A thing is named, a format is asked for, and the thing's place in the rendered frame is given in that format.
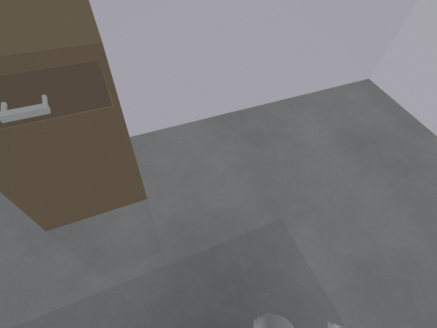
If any handle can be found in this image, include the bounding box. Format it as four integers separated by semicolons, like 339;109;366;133
0;94;51;123

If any cabinet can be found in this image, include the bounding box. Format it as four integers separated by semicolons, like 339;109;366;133
0;0;147;231

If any drawer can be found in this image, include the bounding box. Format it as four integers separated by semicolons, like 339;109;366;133
0;59;112;128

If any robot right thigh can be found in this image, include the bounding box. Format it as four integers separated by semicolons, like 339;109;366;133
253;314;294;328

